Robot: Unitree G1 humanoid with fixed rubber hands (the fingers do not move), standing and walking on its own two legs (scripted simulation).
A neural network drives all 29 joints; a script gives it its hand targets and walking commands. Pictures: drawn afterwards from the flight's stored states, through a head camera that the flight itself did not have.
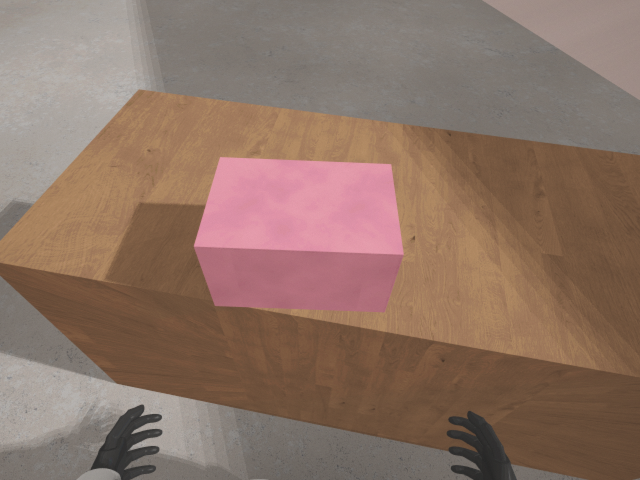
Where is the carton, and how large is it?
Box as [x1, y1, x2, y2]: [194, 157, 403, 311]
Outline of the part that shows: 220,157 194,244 195,251 215,305 384,311 403,255 390,164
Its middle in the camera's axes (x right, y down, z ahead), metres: -0.03 -0.01 +0.66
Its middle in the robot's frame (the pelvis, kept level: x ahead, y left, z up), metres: +0.49 +0.06 -0.04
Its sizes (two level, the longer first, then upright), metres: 0.289 0.192 0.163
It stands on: a pedestal, 0.65 m high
